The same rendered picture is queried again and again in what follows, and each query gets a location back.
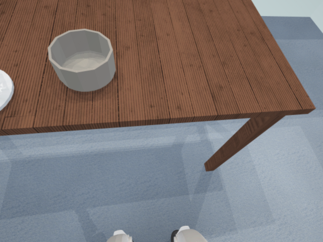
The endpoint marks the table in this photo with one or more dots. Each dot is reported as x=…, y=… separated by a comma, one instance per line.
x=177, y=61

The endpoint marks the pot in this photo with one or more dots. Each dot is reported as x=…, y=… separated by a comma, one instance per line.
x=83, y=59

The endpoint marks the lid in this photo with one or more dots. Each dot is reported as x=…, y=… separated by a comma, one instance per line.
x=6, y=89

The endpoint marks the robot right thigh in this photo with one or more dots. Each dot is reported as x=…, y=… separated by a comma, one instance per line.
x=189, y=235

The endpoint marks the left robot shin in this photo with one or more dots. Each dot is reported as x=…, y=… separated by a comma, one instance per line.
x=118, y=232

